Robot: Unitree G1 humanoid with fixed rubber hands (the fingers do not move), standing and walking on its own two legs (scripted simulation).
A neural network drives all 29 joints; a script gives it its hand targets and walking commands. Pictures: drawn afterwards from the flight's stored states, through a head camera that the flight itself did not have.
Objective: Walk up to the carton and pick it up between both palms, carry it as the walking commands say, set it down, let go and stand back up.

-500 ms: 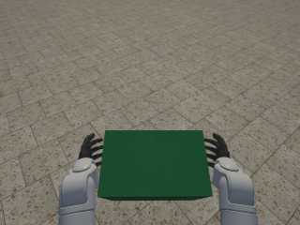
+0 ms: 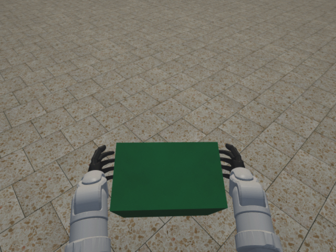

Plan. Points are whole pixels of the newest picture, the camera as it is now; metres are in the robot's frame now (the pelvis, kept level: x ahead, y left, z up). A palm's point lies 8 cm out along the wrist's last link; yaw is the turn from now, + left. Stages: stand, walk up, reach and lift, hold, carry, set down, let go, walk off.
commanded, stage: hold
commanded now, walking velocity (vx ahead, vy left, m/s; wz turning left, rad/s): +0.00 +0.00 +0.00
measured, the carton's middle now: (166, 182) +0.32 +0.06 -0.05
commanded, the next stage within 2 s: set down in 0.34 s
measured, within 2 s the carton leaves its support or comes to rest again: neither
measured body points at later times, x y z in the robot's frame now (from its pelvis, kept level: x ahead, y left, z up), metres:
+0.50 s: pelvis +0.00 +0.01 +0.00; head -0.04 +0.01 +0.45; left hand +0.29 +0.22 +0.03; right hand +0.34 -0.13 +0.04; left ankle +0.06 +0.13 -0.74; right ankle +0.02 -0.10 -0.74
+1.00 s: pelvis +0.04 +0.00 -0.01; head +0.10 +0.00 +0.44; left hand +0.30 +0.22 -0.05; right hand +0.36 -0.13 -0.05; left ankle +0.06 +0.13 -0.74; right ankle +0.02 -0.10 -0.74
